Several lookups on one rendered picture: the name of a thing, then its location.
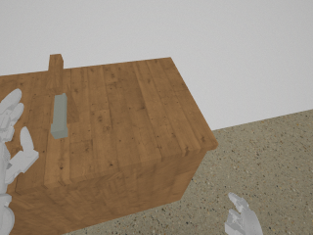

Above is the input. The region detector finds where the robot right hand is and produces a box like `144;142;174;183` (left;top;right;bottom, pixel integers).
224;192;263;235

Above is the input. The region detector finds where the counter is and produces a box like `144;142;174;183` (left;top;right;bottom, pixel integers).
0;54;219;235

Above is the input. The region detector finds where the robot left hand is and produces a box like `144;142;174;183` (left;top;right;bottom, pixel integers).
0;88;39;194

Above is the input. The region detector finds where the tap lever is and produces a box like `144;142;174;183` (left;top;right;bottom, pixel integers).
50;93;68;139

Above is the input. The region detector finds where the robot left forearm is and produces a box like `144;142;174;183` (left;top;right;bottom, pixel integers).
0;193;15;235

